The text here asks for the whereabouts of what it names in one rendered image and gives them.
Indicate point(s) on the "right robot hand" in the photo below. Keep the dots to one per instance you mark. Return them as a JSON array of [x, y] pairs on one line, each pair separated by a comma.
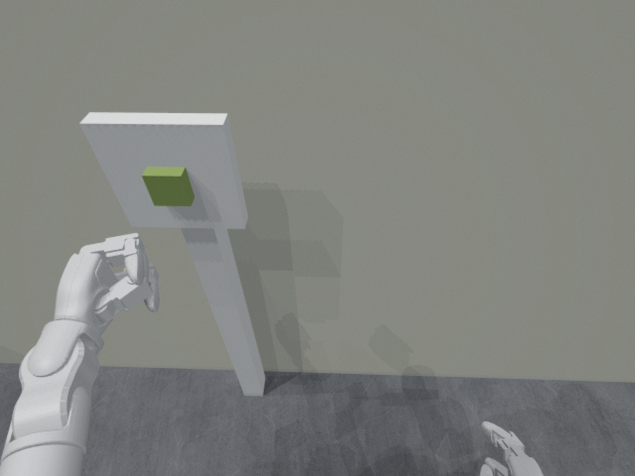
[[511, 450]]

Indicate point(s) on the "button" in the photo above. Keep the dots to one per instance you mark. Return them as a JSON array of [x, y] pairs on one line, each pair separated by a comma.
[[168, 186]]

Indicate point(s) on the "left robot forearm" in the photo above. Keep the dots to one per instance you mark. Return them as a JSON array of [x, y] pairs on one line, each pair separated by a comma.
[[49, 430]]

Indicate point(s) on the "panel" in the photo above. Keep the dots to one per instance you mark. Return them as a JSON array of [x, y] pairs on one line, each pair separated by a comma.
[[125, 144]]

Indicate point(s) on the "left robot hand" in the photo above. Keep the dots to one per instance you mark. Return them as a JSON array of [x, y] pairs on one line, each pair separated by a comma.
[[90, 292]]

